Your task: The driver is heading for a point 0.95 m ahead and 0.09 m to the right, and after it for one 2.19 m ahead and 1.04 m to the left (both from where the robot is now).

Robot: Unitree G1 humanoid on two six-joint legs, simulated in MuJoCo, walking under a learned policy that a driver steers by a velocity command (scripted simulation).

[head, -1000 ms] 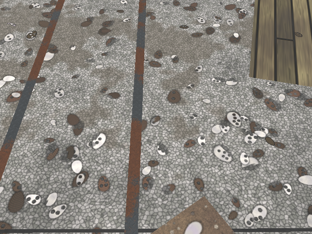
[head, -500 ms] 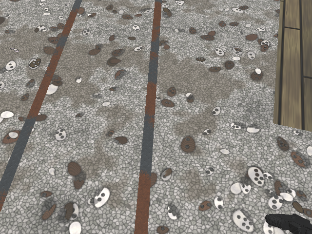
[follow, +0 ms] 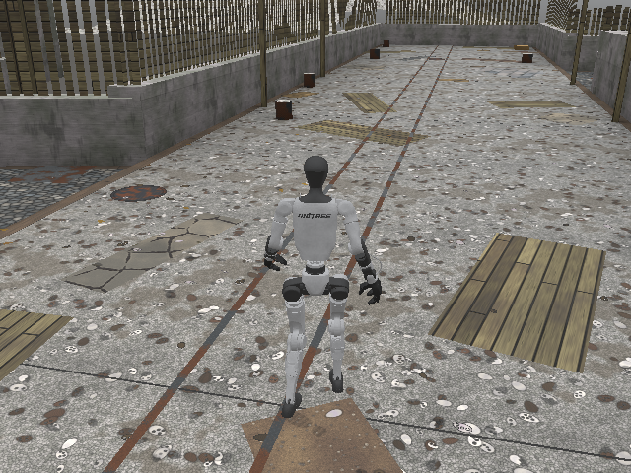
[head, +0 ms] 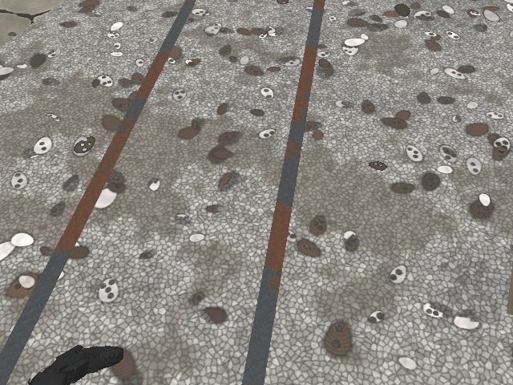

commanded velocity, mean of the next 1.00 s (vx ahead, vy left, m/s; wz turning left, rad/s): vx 0.34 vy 0.00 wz -0.15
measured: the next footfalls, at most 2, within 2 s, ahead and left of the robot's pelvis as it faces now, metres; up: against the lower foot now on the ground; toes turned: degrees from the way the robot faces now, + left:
left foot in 0.42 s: +0.36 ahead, +0.15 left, +0.00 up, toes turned +3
right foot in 0.90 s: +0.34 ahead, -0.11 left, +0.00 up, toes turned -14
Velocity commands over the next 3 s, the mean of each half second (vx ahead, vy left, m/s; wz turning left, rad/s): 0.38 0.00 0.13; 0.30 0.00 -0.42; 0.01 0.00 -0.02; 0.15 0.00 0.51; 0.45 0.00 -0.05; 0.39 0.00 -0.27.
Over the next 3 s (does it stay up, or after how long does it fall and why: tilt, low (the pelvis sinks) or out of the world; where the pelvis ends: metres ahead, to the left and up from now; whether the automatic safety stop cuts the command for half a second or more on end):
stays up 0.85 0.03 0.02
